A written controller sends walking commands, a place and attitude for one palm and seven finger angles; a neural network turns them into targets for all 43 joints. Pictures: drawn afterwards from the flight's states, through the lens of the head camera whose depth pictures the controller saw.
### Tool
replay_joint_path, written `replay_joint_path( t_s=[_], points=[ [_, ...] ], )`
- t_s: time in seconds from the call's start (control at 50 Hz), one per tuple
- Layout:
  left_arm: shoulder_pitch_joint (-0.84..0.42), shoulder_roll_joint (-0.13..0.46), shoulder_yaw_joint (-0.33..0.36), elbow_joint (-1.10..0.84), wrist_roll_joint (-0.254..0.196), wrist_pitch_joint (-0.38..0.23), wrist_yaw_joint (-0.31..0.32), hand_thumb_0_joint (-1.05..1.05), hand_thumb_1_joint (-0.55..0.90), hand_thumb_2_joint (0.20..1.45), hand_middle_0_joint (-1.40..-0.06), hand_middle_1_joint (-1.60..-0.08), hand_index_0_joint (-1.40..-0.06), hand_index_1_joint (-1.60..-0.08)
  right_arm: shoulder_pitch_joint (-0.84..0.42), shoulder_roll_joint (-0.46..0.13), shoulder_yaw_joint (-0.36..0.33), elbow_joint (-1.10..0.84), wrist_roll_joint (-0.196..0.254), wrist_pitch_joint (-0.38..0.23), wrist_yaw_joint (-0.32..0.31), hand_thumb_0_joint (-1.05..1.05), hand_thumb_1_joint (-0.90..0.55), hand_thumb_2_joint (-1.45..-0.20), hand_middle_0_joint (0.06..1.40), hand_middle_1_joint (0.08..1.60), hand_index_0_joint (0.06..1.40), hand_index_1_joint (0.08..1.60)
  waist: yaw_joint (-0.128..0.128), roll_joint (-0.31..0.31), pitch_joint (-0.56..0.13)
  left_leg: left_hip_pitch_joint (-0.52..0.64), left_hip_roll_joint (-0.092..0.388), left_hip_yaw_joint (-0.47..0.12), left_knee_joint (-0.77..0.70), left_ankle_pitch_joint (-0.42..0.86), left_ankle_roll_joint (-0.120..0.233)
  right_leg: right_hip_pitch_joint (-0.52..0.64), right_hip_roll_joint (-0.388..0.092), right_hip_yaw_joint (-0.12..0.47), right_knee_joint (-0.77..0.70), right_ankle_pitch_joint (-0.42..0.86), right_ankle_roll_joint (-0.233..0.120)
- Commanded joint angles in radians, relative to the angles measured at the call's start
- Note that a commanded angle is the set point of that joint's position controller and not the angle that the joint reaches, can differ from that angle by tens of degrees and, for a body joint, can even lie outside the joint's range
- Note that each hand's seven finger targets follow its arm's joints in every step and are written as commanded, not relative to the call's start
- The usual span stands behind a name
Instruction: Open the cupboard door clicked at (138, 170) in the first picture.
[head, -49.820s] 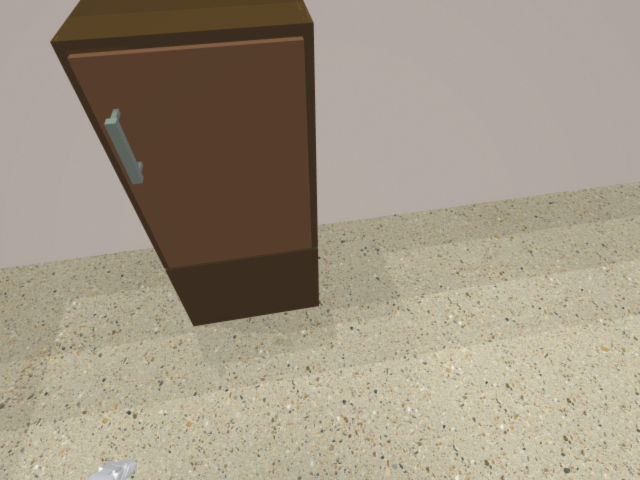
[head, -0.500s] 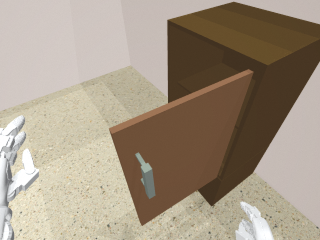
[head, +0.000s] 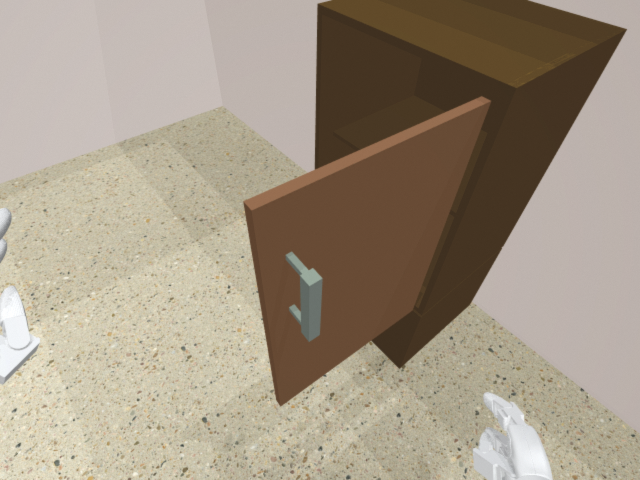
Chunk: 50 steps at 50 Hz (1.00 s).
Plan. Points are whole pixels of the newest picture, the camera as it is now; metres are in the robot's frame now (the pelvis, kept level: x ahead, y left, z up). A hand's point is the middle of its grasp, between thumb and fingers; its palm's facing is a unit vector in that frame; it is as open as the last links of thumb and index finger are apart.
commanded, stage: step back with the hand held close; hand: left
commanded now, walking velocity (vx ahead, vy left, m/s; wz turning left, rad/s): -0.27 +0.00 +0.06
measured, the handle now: (302, 298) +0.35 +0.05 +0.02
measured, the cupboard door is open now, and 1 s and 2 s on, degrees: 87 87 87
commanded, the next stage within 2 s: stop stepping back and stand still in 0.38 s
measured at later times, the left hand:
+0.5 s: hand out of the picture +0.05 +0.32 +0.17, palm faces +0.58 -0.72 -0.38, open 7.4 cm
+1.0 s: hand out of the picture +0.00 +0.30 +0.15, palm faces +0.49 -0.82 -0.29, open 7.4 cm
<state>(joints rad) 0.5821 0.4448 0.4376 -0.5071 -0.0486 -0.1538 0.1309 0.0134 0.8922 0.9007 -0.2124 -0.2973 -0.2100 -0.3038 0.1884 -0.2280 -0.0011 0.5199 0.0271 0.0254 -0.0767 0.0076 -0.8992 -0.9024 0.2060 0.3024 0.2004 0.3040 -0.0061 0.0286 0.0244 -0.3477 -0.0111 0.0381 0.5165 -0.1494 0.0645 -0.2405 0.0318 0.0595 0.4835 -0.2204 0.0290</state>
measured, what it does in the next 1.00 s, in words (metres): walks backwards: left foot, then right foot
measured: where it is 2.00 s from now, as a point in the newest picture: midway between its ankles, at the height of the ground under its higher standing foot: outside the picture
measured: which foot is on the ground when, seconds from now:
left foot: down 0.00-0.22, up 0.24-0.32, down 0.34-0.70, up 0.72-0.88, down 0.90-1.00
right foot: down 0.00-0.34, up 0.36-0.68, down 0.70-0.92, up 0.94-1.00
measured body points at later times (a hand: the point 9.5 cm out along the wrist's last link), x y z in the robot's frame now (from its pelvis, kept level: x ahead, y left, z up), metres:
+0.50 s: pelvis -0.13 +0.02 -0.01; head -0.13 +0.05 +0.44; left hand +0.02 +0.36 +0.19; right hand +0.06 -0.19 -0.08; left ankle -0.02 +0.10 -0.73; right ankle -0.14 -0.14 -0.65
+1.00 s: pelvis -0.23 +0.02 -0.01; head -0.25 +0.04 +0.44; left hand -0.03 +0.34 +0.16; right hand -0.11 -0.24 -0.09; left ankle -0.15 +0.10 -0.73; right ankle -0.30 -0.09 -0.69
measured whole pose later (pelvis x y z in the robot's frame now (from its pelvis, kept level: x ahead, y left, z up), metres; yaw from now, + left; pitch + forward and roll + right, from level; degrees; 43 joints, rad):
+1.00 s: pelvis -0.23 +0.02 -0.01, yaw -2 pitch -4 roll +1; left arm 0.33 0.34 0.42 -0.32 -0.04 -0.13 0.17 0.01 0.90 0.90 -0.20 -0.30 -0.20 -0.30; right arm 0.25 -0.23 -0.01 0.69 0.01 -0.12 -0.08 0.01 -0.90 -0.90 0.21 0.30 0.20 0.30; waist -0.02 -0.04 0.02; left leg -0.35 -0.05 0.08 0.61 -0.20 0.09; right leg -0.27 0.03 0.05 0.97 -0.50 -0.01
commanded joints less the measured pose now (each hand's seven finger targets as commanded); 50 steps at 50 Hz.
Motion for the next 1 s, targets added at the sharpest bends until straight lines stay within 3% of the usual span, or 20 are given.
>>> replay_joint_path(
  t_s=[0.0, 0.12, 0.2, 0.24, 0.28, 0.3, 0.32, 0.42, 0.6, 0.64, 0.68, 0.72, 0.74, 0.78, 0.84, 0.86, 0.9, 0.92, 0.94, 0.98],
  points=[
    [-0.060, 0.115, 0.092, -0.137, 0.020, -0.070, 0.028, 0.000, 0.900, 0.900, -0.200, -0.300, -0.200, -0.300, -0.096, -0.149, -0.059, -0.142, -0.008, -0.087, -0.014, 0.000, -0.900, -0.900, 0.200, 0.300, 0.200, 0.300, 0.003, 0.104, -0.032, -0.310, 0.175, -0.213, -0.290, -0.546, 0.037, 0.199, 0.018, 0.001, 0.067, -0.087, -0.012],
    [-0.120, 0.158, 0.116, -0.243, 0.028, -0.095, 0.037, 0.000, 0.900, 0.900, -0.200, -0.300, -0.200, -0.300, -0.083, -0.124, -0.061, -0.134, -0.017, -0.127, -0.013, 0.000, -0.900, -0.900, 0.200, 0.300, 0.200, 0.300, 0.009, 0.056, -0.094, -0.252, 0.127, -0.179, -0.191, -0.512, 0.021, 0.130, -0.010, 0.048, 0.040, -0.158, -0.054],
    [-0.059, 0.170, 0.115, -0.261, 0.015, -0.108, 0.056, 0.000, 0.900, 0.900, -0.200, -0.300, -0.200, -0.300, -0.035, -0.100, -0.071, -0.068, -0.026, -0.118, 0.009, 0.000, -0.900, -0.900, 0.200, 0.300, 0.200, 0.300, -0.018, -0.176, -0.098, 0.167, -0.011, -0.057, 0.417, -0.254, -0.073, -0.426, -0.298, 0.392, -0.301, -0.412, -0.210],
    [-0.078, 0.160, 0.108, -0.228, 0.020, -0.096, 0.060, 0.000, 0.900, 0.900, -0.200, -0.300, -0.200, -0.300, -0.033, -0.098, -0.072, -0.058, -0.028, -0.104, 0.015, 0.000, -0.900, -0.900, 0.200, 0.300, 0.200, 0.300, -0.023, -0.242, -0.087, 0.187, 0.023, -0.086, 0.448, -0.265, -0.068, -0.458, -0.294, 0.292, -0.254, -0.302, -0.185],
    [-0.167, 0.162, 0.098, -0.239, 0.019, -0.096, 0.063, 0.000, 0.900, 0.900, -0.200, -0.300, -0.200, -0.300, -0.041, -0.107, -0.058, -0.064, -0.027, -0.103, -0.001, 0.000, -0.900, -0.900, 0.200, 0.300, 0.200, 0.300, -0.043, -0.131, -0.009, 0.199, 0.047, -0.100, 0.073, -0.246, -0.057, -0.452, -0.166, 0.162, -0.109, -0.245, -0.090],
    [-0.208, 0.148, 0.086, -0.257, 0.013, -0.109, 0.063, 0.000, 0.900, 0.900, -0.200, -0.300, -0.200, -0.300, -0.070, -0.138, -0.053, -0.073, -0.025, -0.116, -0.015, 0.000, -0.900, -0.900, 0.200, 0.300, 0.200, 0.300, -0.034, 0.110, 0.039, 0.049, 0.140, -0.218, -0.177, -0.348, -0.022, -0.372, -0.044, 0.078, 0.107, -0.262, -0.043],
    [-0.235, 0.145, 0.111, -0.259, 0.023, -0.124, 0.075, 0.000, 0.900, 0.900, -0.200, -0.300, -0.200, -0.300, -0.081, -0.163, -0.053, -0.075, -0.034, -0.142, -0.023, 0.000, -0.900, -0.900, 0.200, 0.300, 0.200, 0.300, -0.024, 0.387, 0.018, -0.206, 0.359, -0.487, -0.373, -0.463, 0.071, -0.186, 0.062, -0.020, 0.466, -0.276, 0.000],
    [-0.191, 0.121, 0.104, -0.189, 0.014, -0.112, 0.061, 0.000, 0.900, 0.900, -0.200, -0.300, -0.200, -0.300, -0.075, -0.113, -0.088, -0.026, -0.039, -0.175, 0.014, 0.000, -0.900, -0.900, 0.200, 0.300, 0.200, 0.300, -0.009, 0.060, -0.079, -0.155, 0.349, -0.337, -0.283, -0.340, 0.122, -0.167, 0.045, 0.030, 0.772, -0.229, 0.002],
    [-0.048, 0.165, 0.098, -0.368, -0.015, -0.063, 0.057, 0.000, 0.900, 0.900, -0.200, -0.300, -0.200, -0.300, -0.063, -0.061, -0.032, -0.044, -0.032, -0.203, 0.041, 0.000, -0.900, -0.900, 0.200, 0.300, 0.200, 0.300, 0.011, 0.331, -0.213, 0.076, 0.120, -0.114, -0.399, -0.439, -0.141, 0.171, 0.125, -0.232, -0.035, -0.385, -0.072],
    [0.028, 0.212, 0.145, -0.353, -0.016, -0.062, 0.044, 0.000, 0.900, 0.900, -0.200, -0.300, -0.200, -0.300, -0.036, -0.045, -0.032, -0.036, -0.029, -0.176, 0.045, 0.000, -0.900, -0.900, 0.200, 0.300, 0.200, 0.300, 0.005, 0.111, -0.228, 0.142, 0.005, 0.050, -0.059, -0.211, -0.150, 0.130, -0.029, -0.084, -0.293, -0.232, -0.128],
    [0.045, 0.252, 0.195, -0.380, -0.035, -0.081, 0.045, 0.000, 0.900, 0.900, -0.200, -0.300, -0.200, -0.300, -0.030, -0.051, -0.028, -0.017, -0.041, -0.124, 0.042, 0.000, -0.900, -0.900, 0.200, 0.300, 0.200, 0.300, -0.002, -0.093, -0.187, 0.098, 0.005, 0.020, 0.358, -0.127, -0.084, -0.049, -0.259, 0.077, -0.327, 0.028, -0.163],
    [0.001, 0.299, 0.263, -0.275, -0.034, -0.098, 0.055, 0.000, 0.900, 0.900, -0.200, -0.300, -0.200, -0.300, -0.050, -0.058, -0.020, -0.048, -0.030, -0.134, 0.050, 0.000, -0.900, -0.900, 0.200, 0.300, 0.200, 0.300, 0.005, -0.142, -0.206, -0.187, 0.015, 0.018, 0.576, -0.178, -0.081, 0.157, -0.331, 0.131, -0.276, 0.314, -0.228],
    [-0.007, 0.168, 0.166, -0.151, -0.039, -0.072, 0.033, 0.000, 0.900, 0.900, -0.200, -0.300, -0.200, -0.300, -0.016, -0.088, -0.064, -0.033, 0.007, -0.134, 0.037, 0.000, -0.900, -0.900, 0.200, 0.300, 0.200, 0.300, -0.014, -0.288, -0.077, -0.308, 0.011, -0.043, 0.565, -0.151, -0.081, 0.157, -0.276, 0.175, -0.249, 0.315, -0.165],
    [-0.058, 0.166, 0.163, -0.077, -0.038, -0.057, 0.032, 0.000, 0.900, 0.900, -0.200, -0.300, -0.200, -0.300, -0.089, -0.087, -0.045, -0.046, 0.004, -0.136, 0.022, 0.000, -0.900, -0.900, 0.200, 0.300, 0.200, 0.300, -0.010, -0.216, 0.079, -0.262, 0.078, -0.053, 0.363, -0.146, -0.063, 0.079, -0.280, 0.166, -0.210, 0.287, -0.184],
    [-0.249, 0.113, 0.040, 0.001, -0.004, -0.062, 0.037, 0.000, 0.900, 0.900, -0.200, -0.300, -0.200, -0.300, -0.052, -0.107, -0.032, 0.002, -0.005, -0.162, -0.011, 0.000, -0.900, -0.900, 0.200, 0.300, 0.200, 0.300, -0.045, -0.035, 0.036, 0.154, -0.006, 0.050, 0.018, -0.118, -0.019, -0.051, -0.172, -0.002, -0.016, 0.154, -0.128],
    [-0.320, 0.091, -0.001, -0.019, -0.004, -0.065, 0.032, 0.000, 0.900, 0.900, -0.200, -0.300, -0.200, -0.300, -0.062, -0.134, -0.044, -0.004, -0.009, -0.182, -0.022, 0.000, -0.900, -0.900, 0.200, 0.300, 0.200, 0.300, -0.053, 0.060, 0.018, 0.265, 0.028, -0.033, -0.054, -0.120, 0.010, -0.117, -0.127, -0.034, 0.139, 0.103, -0.082],
    [-0.429, 0.098, -0.024, -0.110, 0.016, -0.084, 0.048, 0.000, 0.900, 0.900, -0.200, -0.300, -0.200, -0.300, -0.037, -0.150, -0.044, -0.023, -0.021, -0.205, -0.015, 0.000, -0.900, -0.900, 0.200, 0.300, 0.200, 0.300, -0.040, 0.283, -0.024, 0.323, 0.364, -0.667, -0.269, -0.251, 0.191, -0.341, 0.013, -0.039, 0.545, -0.341, -0.009],
    [-0.429, 0.138, 0.010, -0.130, 0.023, -0.093, 0.048, 0.000, 0.900, 0.900, -0.200, -0.300, -0.200, -0.300, -0.038, -0.130, -0.039, -0.023, -0.027, -0.220, -0.009, 0.000, -0.900, -0.900, 0.200, 0.300, 0.200, 0.300, -0.030, 0.131, 0.012, 0.218, 0.385, -0.715, -0.339, -0.331, 0.220, -0.328, 0.010, 0.024, 0.638, -0.331, -0.029],
    [-0.373, 0.182, 0.031, -0.195, 0.024, -0.096, 0.040, 0.000, 0.900, 0.900, -0.200, -0.300, -0.200, -0.300, -0.055, -0.106, -0.027, -0.019, -0.036, -0.235, 0.002, 0.000, -0.900, -0.900, 0.200, 0.300, 0.200, 0.300, -0.009, 0.044, -0.031, 0.123, 0.346, -0.667, -0.395, -0.446, 0.140, -0.256, -0.025, 0.037, 0.638, -0.289, -0.049],
    [-0.216, 0.210, 0.100, -0.320, 0.014, -0.100, 0.040, 0.000, 0.900, 0.900, -0.200, -0.300, -0.200, -0.300, -0.072, -0.097, -0.043, -0.017, -0.033, -0.241, 0.017, 0.000, -0.900, -0.900, 0.200, 0.300, 0.200, 0.300, 0.012, 0.019, -0.074, -0.033, 0.265, -0.444, -0.404, -0.464, 0.097, -0.076, -0.032, -0.009, 0.566, -0.191, -0.044]
  ],
)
